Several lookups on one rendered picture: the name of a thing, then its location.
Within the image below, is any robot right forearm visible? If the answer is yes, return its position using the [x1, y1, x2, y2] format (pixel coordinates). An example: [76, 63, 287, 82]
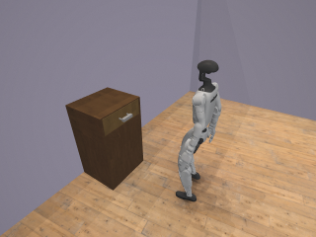
[208, 110, 221, 129]

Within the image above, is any right robot hand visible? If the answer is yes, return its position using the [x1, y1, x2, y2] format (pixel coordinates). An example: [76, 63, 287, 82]
[207, 127, 216, 143]

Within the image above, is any robot left upper arm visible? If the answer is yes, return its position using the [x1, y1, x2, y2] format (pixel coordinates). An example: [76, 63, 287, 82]
[192, 92, 206, 130]

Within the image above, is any cabinet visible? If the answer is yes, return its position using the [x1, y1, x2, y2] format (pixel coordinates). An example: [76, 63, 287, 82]
[65, 87, 143, 190]

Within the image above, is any humanoid robot torso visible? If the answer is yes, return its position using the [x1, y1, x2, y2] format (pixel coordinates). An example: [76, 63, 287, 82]
[192, 88, 217, 144]

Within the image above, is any left robot hand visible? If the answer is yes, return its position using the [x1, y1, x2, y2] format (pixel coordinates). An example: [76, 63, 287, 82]
[179, 151, 193, 170]

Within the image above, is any robot right upper arm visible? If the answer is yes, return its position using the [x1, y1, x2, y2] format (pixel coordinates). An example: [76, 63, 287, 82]
[212, 82, 222, 113]

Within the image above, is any handle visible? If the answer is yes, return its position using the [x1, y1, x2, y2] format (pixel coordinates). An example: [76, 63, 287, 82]
[118, 114, 133, 122]

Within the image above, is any robot left foot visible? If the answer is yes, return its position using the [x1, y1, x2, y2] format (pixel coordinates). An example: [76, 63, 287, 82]
[176, 191, 197, 202]

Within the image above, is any robot left forearm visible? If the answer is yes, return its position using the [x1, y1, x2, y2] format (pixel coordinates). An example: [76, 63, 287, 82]
[186, 123, 202, 155]

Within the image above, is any drawer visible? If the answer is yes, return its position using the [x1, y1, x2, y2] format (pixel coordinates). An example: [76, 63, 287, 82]
[102, 99, 139, 136]

